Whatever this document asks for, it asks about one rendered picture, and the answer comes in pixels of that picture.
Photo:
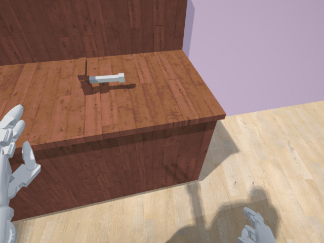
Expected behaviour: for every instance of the right robot hand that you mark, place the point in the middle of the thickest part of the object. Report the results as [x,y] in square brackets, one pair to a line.
[261,233]

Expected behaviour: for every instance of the robot left forearm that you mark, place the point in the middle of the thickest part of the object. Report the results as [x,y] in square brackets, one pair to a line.
[8,232]

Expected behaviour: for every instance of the counter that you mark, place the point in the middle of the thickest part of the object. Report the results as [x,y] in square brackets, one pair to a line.
[100,141]

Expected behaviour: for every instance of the tap lever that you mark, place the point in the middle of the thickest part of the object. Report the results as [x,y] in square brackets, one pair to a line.
[107,78]

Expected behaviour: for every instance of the left robot hand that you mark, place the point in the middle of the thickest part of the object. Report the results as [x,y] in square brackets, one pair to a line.
[10,129]

